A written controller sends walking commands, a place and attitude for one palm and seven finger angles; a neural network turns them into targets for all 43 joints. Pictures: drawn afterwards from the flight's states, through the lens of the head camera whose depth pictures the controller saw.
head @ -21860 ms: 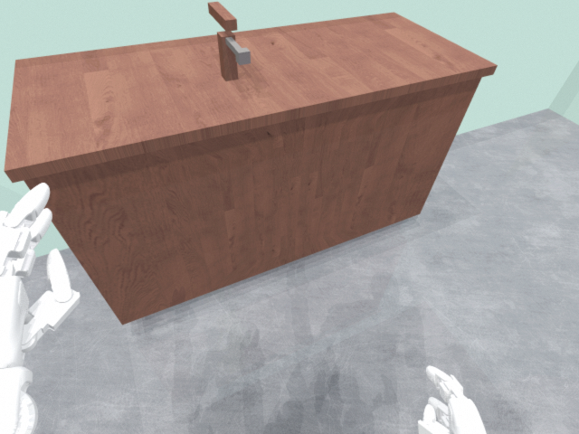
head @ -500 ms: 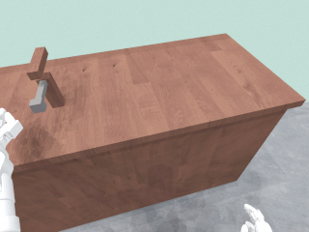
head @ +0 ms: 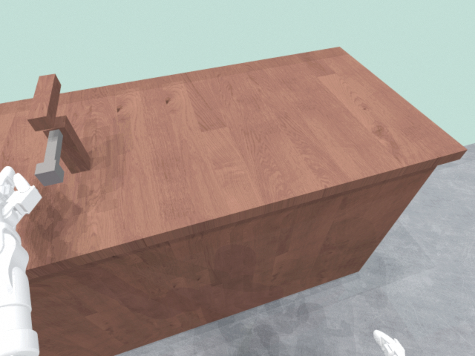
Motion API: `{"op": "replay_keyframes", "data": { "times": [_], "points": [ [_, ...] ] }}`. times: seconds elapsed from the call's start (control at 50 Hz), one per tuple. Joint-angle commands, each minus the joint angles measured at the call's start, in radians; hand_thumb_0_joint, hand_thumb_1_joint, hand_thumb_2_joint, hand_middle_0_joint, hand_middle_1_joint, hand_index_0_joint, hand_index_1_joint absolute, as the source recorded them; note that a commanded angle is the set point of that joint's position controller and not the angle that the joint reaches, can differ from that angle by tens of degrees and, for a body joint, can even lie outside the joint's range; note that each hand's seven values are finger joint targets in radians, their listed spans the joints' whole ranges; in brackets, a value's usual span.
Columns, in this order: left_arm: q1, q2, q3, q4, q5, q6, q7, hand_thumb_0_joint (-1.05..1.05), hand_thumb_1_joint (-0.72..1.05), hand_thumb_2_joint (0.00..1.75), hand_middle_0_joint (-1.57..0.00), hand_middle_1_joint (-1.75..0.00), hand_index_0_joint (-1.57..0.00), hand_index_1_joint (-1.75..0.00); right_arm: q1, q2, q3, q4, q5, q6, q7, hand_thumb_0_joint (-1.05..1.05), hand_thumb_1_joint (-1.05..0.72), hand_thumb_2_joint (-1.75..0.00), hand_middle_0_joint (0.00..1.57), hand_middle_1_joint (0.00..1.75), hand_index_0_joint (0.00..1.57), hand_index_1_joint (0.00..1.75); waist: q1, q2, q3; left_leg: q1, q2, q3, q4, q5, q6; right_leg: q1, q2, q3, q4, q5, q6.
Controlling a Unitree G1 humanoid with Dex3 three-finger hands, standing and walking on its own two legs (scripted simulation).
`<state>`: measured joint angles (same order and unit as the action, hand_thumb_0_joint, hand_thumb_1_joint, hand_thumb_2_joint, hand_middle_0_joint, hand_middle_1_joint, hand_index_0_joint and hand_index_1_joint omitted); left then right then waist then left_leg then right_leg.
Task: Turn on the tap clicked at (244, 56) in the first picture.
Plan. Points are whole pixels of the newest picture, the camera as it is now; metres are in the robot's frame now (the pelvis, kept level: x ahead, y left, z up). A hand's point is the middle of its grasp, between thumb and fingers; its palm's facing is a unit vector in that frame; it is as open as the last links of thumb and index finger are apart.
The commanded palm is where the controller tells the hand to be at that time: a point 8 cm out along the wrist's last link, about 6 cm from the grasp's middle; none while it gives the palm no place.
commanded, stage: reach beside the lever's end, fingers flat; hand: left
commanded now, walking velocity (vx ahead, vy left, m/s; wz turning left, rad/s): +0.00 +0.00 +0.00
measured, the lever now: (50, 173) +0.35 +0.32 +0.14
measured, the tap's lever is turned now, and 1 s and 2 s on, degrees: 0 5 29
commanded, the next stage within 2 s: push the lever round in 0.04 s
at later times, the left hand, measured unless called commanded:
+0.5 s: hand (46, 191) +0.32 +0.32 +0.14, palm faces +0.58 -0.81 -0.06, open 7.8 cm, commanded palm +0.27 +0.35 +0.14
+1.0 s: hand (56, 191) +0.32 +0.30 +0.14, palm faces +0.60 -0.79 -0.07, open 7.7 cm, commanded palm +0.27 +0.32 +0.14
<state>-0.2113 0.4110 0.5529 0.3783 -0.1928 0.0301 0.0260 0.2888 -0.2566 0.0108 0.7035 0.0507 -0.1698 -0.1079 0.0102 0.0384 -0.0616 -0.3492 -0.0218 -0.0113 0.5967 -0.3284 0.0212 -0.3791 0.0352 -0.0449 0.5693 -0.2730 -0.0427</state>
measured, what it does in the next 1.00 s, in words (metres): stands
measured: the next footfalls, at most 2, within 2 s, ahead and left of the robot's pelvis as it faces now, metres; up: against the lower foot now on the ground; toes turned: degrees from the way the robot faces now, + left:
none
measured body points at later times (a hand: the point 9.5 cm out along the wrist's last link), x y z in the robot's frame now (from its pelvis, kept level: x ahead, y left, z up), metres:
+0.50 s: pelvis +0.00 -0.01 +0.00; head +0.01 -0.02 +0.45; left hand +0.28 +0.36 +0.14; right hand +0.18 -0.24 -0.09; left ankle -0.02 +0.10 -0.73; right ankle +0.01 -0.09 -0.73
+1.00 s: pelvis -0.01 -0.03 +0.00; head +0.00 -0.05 +0.45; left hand +0.28 +0.34 +0.14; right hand +0.14 -0.28 -0.11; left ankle -0.02 +0.10 -0.73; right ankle +0.01 -0.09 -0.73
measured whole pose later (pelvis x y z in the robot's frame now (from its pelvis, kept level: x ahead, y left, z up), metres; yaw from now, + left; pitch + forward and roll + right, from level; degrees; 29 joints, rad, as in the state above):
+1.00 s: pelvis -0.01 -0.03 +0.00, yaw +1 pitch +3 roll +0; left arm -0.26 0.37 0.49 0.37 -0.19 0.06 0.11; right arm 0.23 -0.27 0.01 0.73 0.06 -0.15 -0.12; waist 0.03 0.05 -0.05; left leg -0.34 0.00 -0.04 0.59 -0.31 -0.01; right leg -0.37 0.05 -0.08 0.58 -0.27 -0.08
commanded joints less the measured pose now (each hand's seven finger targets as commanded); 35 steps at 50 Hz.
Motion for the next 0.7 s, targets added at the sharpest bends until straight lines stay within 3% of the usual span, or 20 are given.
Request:
{"op": "replay_keyframes", "data": {
  "times": [0.0,0.02,0.06,0.12,0.16,0.26,0.3,0.32,0.38,0.42,0.46,0.48,0.5,0.52,0.54,0.56,0.58,0.64,0.68],
  "points": [
    [-0.230,0.321,0.073,-0.289,-0.001,-0.071,0.023,0.00,0.90,0.90,-0.15,-0.15,-0.15,-0.15,-0.078,-0.136,-0.045,-0.145,-0.004,-0.055,-0.010,0.00,-0.90,-0.90,0.20,0.30,0.20,0.30,0.032,0.054,-0.224,0.061,0.020,-0.045,-0.082,0.360,-0.020,0.144,-0.017,0.007,-0.039,0.250,0.013],
    [-0.254,0.338,0.085,-0.301,0.003,-0.072,0.023,0.00,0.90,0.90,-0.15,-0.15,-0.15,-0.15,-0.082,-0.137,-0.046,-0.140,-0.002,-0.054,-0.013,0.00,-0.90,-0.90,0.20,0.30,0.20,0.30,0.028,0.062,-0.217,0.069,0.024,-0.044,-0.082,0.362,-0.020,0.143,-0.018,0.008,-0.042,0.245,0.010],
    [-0.247,0.287,0.042,-0.326,-0.003,-0.061,0.013,0.00,0.90,0.90,-0.15,-0.15,-0.15,-0.15,-0.092,-0.130,-0.046,-0.144,-0.001,-0.058,-0.016,0.00,-0.90,-0.90,0.20,0.30,0.20,0.30,0.027,0.112,-0.217,0.092,0.021,-0.045,-0.087,0.347,-0.028,0.128,-0.019,0.009,-0.047,0.224,0.008],
    [-0.299,0.254,-0.004,-0.340,-0.006,-0.039,0.002,0.00,0.90,0.90,-0.15,-0.15,-0.15,-0.15,-0.098,-0.134,-0.042,-0.135,0.002,-0.061,-0.025,0.00,-0.90,-0.90,0.20,0.30,0.20,0.30,0.006,0.084,-0.198,0.104,0.023,-0.052,-0.087,0.328,-0.029,0.105,-0.020,0.004,-0.054,0.211,0.007],
    [-0.292,0.250,-0.007,-0.301,-0.013,-0.018,-0.004,0.00,0.90,0.90,-0.15,-0.15,-0.15,-0.15,-0.100,-0.136,-0.042,-0.131,0.006,-0.061,-0.030,0.00,-0.90,-0.90,0.20,0.30,0.20,0.30,0.006,0.044,-0.183,0.091,0.020,-0.054,-0.093,0.295,-0.027,0.102,-0.021,0.003,-0.060,0.198,0.009],
    [-0.321,0.208,-0.055,-0.362,-0.003,-0.017,0.015,0.00,0.90,0.90,-0.15,-0.15,-0.15,-0.15,-0.122,-0.124,-0.038,-0.137,0.005,-0.068,-0.030,0.00,-0.90,-0.90,0.20,0.30,0.20,0.30,0.018,0.086,-0.220,0.124,0.018,-0.060,-0.094,0.311,-0.037,0.112,-0.025,0.004,-0.057,0.198,0.004],
    [-0.289,0.225,-0.031,-0.340,0.001,-0.017,0.031,0.00,0.90,0.90,-0.15,-0.15,-0.15,-0.15,-0.123,-0.127,-0.038,-0.134,0.001,-0.066,-0.029,0.00,-0.90,-0.90,0.20,0.30,0.20,0.30,0.026,0.037,-0.225,0.110,0.017,-0.053,-0.091,0.323,-0.034,0.130,-0.026,0.003,-0.053,0.220,0.006],
    [-0.289,0.252,-0.006,-0.338,0.003,-0.019,0.040,0.00,0.90,0.90,-0.15,-0.15,-0.15,-0.15,-0.127,-0.128,-0.037,-0.129,0.003,-0.062,-0.028,0.00,-0.90,-0.90,0.20,0.30,0.20,0.30,0.029,0.044,-0.223,0.107,0.018,-0.049,-0.089,0.326,-0.032,0.139,-0.026,0.005,-0.057,0.227,0.006],
    [-0.286,0.222,-0.021,-0.316,0.005,-0.006,0.056,0.00,0.90,0.90,-0.15,-0.15,-0.15,-0.15,-0.137,-0.121,-0.033,-0.135,0.003,-0.056,-0.024,0.00,-0.90,-0.90,0.20,0.30,0.20,0.30,0.030,0.022,-0.210,0.084,0.014,-0.040,-0.092,0.309,-0.026,0.148,-0.031,0.008,-0.057,0.237,0.010],
    [-0.278,0.270,0.022,-0.321,0.012,0.000,0.067,0.00,0.90,0.90,-0.15,-0.15,-0.15,-0.15,-0.143,-0.121,-0.034,-0.136,0.003,-0.048,-0.024,0.00,-0.90,-0.90,0.20,0.30,0.20,0.30,0.042,0.039,-0.225,0.077,0.013,-0.031,-0.090,0.315,-0.019,0.178,-0.035,0.016,-0.061,0.254,0.010],
    [-0.269,0.252,0.010,-0.323,0.015,0.005,0.069,0.00,0.90,0.90,-0.15,-0.15,-0.15,-0.15,-0.145,-0.118,-0.034,-0.142,0.001,-0.044,-0.022,0.00,-0.90,-0.90,0.20,0.30,0.20,0.30,0.039,0.027,-0.235,0.073,0.010,-0.023,-0.087,0.326,-0.014,0.192,-0.036,0.018,-0.059,0.279,0.013],
    [-0.278,0.263,0.013,-0.332,0.017,0.003,0.070,0.00,0.90,0.90,-0.15,-0.15,-0.15,-0.15,-0.145,-0.118,-0.032,-0.142,0.001,-0.041,-0.022,0.00,-0.90,-0.90,0.20,0.30,0.20,0.30,0.037,0.035,-0.235,0.071,0.010,-0.023,-0.087,0.328,-0.013,0.197,-0.037,0.019,-0.057,0.287,0.012],
    [-0.293,0.238,-0.013,-0.349,0.019,0.000,0.066,0.00,0.90,0.90,-0.15,-0.15,-0.15,-0.15,-0.148,-0.115,-0.030,-0.145,0.000,-0.042,-0.020,0.00,-0.90,-0.90,0.20,0.30,0.20,0.30,0.033,0.066,-0.234,0.081,0.008,-0.019,-0.083,0.336,-0.012,0.192,-0.038,0.023,-0.057,0.300,0.012],
    [-0.287,0.254,0.003,-0.342,0.019,-0.002,0.066,0.00,0.90,0.90,-0.15,-0.15,-0.15,-0.15,-0.146,-0.117,-0.032,-0.141,0.002,-0.040,-0.020,0.00,-0.90,-0.90,0.20,0.30,0.20,0.30,0.030,0.048,-0.227,0.076,0.011,-0.019,-0.079,0.329,-0.007,0.193,-0.037,0.024,-0.061,0.300,0.014],
    [-0.314,0.254,-0.006,-0.342,0.019,-0.007,0.062,0.00,0.90,0.90,-0.15,-0.15,-0.15,-0.15,-0.145,-0.117,-0.031,-0.137,0.002,-0.038,-0.022,0.00,-0.90,-0.90,0.20,0.30,0.20,0.30,0.021,0.067,-0.224,0.075,0.010,-0.018,-0.081,0.313,-0.008,0.183,-0.037,0.026,-0.063,0.284,0.014],
    [-0.303,0.233,-0.018,-0.329,0.013,-0.009,0.058,0.00,0.90,0.90,-0.15,-0.15,-0.15,-0.15,-0.141,-0.116,-0.031,-0.136,0.001,-0.040,-0.022,0.00,-0.90,-0.90,0.20,0.30,0.20,0.30,0.019,0.030,-0.217,0.072,0.008,-0.018,-0.080,0.305,-0.004,0.184,-0.035,0.024,-0.066,0.285,0.015],
    [-0.283,0.251,0.002,-0.317,0.009,-0.013,0.055,0.00,0.90,0.90,-0.15,-0.15,-0.15,-0.15,-0.140,-0.120,-0.034,-0.135,0.003,-0.039,-0.022,0.00,-0.90,-0.90,0.20,0.30,0.20,0.30,0.026,0.016,-0.224,0.063,0.009,-0.019,-0.081,0.298,-0.002,0.194,-0.034,0.027,-0.065,0.286,0.016],
    [-0.312,0.239,-0.017,-0.326,0.003,-0.022,0.042,0.00,0.90,0.90,-0.15,-0.15,-0.15,-0.15,-0.144,-0.119,-0.033,-0.133,0.006,-0.039,-0.024,0.00,-0.90,-0.90,0.20,0.30,0.20,0.30,0.020,0.046,-0.228,0.061,0.004,-0.012,-0.079,0.276,0.002,0.197,-0.042,0.039,-0.072,0.284,0.020],
    [-0.294,0.247,-0.009,-0.301,-0.002,-0.020,0.040,0.00,0.90,0.90,-0.15,-0.15,-0.15,-0.15,-0.144,-0.122,-0.035,-0.130,0.007,-0.038,-0.025,0.00,-0.90,-0.90,0.20,0.30,0.20,0.30,0.020,0.011,-0.215,0.044,0.004,-0.012,-0.082,0.245,0.006,0.194,-0.041,0.040,-0.080,0.256,0.023]
  ]
}}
